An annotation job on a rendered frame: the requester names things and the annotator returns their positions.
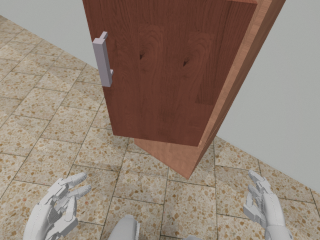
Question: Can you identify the right robot forearm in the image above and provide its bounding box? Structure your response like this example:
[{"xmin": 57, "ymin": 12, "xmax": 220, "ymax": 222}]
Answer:
[{"xmin": 264, "ymin": 225, "xmax": 294, "ymax": 240}]

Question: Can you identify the left robot hand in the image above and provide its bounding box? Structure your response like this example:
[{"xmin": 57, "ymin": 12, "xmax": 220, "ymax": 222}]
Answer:
[{"xmin": 22, "ymin": 172, "xmax": 92, "ymax": 240}]

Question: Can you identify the handle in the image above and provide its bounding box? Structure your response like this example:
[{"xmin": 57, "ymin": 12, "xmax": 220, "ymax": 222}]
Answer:
[{"xmin": 92, "ymin": 31, "xmax": 114, "ymax": 87}]

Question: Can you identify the right robot hand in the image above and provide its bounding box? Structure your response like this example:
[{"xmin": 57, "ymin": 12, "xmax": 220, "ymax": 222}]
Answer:
[{"xmin": 243, "ymin": 169, "xmax": 286, "ymax": 229}]

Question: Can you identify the robot left thigh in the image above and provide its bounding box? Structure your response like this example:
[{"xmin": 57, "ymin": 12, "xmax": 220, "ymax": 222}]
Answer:
[{"xmin": 108, "ymin": 217, "xmax": 141, "ymax": 240}]

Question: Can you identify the left robot shin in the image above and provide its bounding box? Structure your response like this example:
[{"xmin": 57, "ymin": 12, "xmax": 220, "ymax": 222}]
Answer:
[{"xmin": 125, "ymin": 214, "xmax": 134, "ymax": 219}]

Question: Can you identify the cupboard door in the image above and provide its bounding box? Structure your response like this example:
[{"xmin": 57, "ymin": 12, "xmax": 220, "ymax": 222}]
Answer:
[{"xmin": 82, "ymin": 0, "xmax": 258, "ymax": 147}]

